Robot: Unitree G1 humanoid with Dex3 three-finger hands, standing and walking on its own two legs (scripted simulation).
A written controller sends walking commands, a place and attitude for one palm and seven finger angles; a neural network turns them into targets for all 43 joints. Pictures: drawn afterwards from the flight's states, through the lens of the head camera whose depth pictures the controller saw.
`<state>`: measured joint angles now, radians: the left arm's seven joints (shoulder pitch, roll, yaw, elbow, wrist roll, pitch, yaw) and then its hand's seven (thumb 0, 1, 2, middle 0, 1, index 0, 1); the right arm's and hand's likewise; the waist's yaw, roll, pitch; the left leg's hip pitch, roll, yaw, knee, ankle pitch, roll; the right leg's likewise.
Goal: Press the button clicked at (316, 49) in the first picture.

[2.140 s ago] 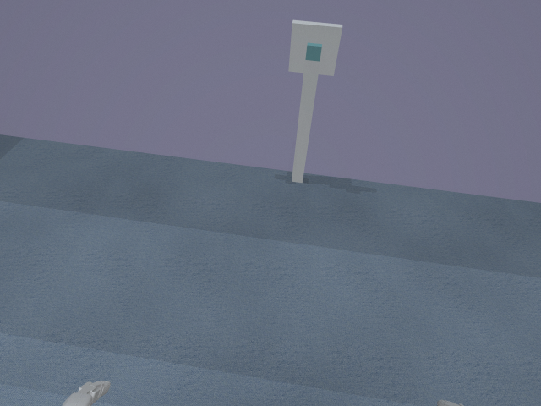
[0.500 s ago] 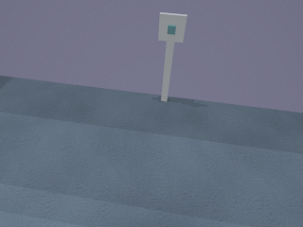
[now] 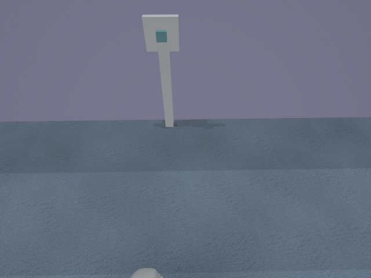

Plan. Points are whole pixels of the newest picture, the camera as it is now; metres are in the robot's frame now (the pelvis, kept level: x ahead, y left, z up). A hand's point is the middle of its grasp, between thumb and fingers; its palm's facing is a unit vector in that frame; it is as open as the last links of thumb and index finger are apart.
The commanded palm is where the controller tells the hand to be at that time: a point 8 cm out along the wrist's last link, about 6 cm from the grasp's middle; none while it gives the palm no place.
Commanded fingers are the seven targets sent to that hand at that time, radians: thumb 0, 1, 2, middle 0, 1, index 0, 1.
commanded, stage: walk to a spot facing it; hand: left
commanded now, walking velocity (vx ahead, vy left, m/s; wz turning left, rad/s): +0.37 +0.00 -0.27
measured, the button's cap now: (161, 35) +1.21 +0.25 -0.05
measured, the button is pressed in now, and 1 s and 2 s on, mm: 0 0 0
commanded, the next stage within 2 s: turn to face it in 0.86 s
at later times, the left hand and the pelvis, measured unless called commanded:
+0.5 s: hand (104, 245) +0.22 +0.26 -0.19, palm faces -0.11 -0.98 -0.16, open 7.4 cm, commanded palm none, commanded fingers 0.00 0.90 0.90 -0.20 -0.30 -0.20 -0.30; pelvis +0.22 +0.07 -0.01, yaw -12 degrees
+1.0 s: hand (183, 143) +0.60 +0.07 -0.18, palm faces -0.48 -0.86 -0.16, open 7.4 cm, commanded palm none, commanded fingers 0.00 0.90 0.90 -0.20 -0.30 -0.20 -0.30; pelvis +0.40 -0.02 -0.03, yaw -27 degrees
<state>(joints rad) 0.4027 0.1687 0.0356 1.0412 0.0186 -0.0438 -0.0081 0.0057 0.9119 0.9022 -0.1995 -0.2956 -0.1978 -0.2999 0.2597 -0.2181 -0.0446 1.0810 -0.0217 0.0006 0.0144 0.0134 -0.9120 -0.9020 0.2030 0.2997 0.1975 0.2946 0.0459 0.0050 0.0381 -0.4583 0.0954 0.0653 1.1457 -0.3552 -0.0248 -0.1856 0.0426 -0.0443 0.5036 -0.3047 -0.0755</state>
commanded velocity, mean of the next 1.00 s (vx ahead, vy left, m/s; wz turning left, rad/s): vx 0.27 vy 0.00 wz -0.38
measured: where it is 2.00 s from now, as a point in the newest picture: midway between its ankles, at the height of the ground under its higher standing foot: (206, 234)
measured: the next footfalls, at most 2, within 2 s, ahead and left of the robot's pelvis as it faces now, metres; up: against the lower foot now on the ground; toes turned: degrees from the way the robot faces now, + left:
left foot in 0.36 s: +0.31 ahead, +0.14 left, +0.00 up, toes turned -1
right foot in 0.96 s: +0.48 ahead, -0.14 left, +0.00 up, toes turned -33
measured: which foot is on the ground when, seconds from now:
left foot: up 0.00-0.34, down 0.36-0.96, up 0.98-1.00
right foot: down 0.00-0.36, up 0.38-0.94, down 0.96-1.00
